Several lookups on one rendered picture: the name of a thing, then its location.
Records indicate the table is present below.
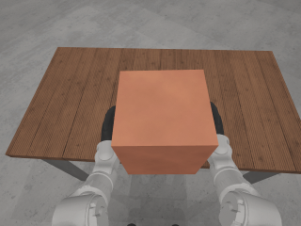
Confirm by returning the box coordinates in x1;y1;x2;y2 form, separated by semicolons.
5;47;301;184

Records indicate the left robot upper arm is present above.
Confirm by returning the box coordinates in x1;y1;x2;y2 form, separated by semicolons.
53;193;109;226

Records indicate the right robot forearm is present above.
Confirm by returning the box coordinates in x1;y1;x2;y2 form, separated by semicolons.
207;134;282;226

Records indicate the carton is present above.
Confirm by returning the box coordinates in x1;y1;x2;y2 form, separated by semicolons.
111;70;219;175

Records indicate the robot right hand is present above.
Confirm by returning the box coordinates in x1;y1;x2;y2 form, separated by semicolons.
210;102;225;136

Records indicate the right robot upper arm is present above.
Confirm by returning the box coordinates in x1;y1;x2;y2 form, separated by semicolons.
218;190;282;226

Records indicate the robot left hand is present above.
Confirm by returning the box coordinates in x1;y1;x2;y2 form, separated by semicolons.
101;105;116;142

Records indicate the left robot forearm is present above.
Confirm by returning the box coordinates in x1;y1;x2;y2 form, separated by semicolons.
52;140;120;226

